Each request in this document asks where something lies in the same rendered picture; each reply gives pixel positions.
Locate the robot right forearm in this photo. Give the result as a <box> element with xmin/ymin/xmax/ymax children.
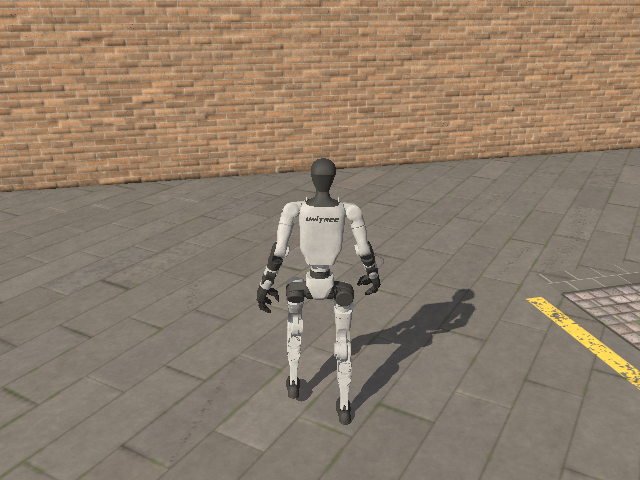
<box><xmin>360</xmin><ymin>241</ymin><xmax>379</xmax><ymax>279</ymax></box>

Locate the robot torso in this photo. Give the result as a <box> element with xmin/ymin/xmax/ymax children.
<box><xmin>298</xmin><ymin>197</ymin><xmax>345</xmax><ymax>300</ymax></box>

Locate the left robot upper arm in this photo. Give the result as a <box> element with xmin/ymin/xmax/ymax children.
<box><xmin>274</xmin><ymin>201</ymin><xmax>302</xmax><ymax>258</ymax></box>

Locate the robot left forearm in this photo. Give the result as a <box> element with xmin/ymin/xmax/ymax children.
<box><xmin>260</xmin><ymin>242</ymin><xmax>283</xmax><ymax>290</ymax></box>

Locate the right robot upper arm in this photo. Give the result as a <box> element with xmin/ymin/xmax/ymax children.
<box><xmin>343</xmin><ymin>202</ymin><xmax>371</xmax><ymax>257</ymax></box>

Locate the left robot shin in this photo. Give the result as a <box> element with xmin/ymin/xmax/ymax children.
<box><xmin>287</xmin><ymin>318</ymin><xmax>301</xmax><ymax>385</ymax></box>

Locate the right robot hand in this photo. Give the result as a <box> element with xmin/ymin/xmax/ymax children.
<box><xmin>357</xmin><ymin>275</ymin><xmax>381</xmax><ymax>295</ymax></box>

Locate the left robot hand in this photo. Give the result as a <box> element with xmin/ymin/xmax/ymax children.
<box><xmin>256</xmin><ymin>285</ymin><xmax>279</xmax><ymax>313</ymax></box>

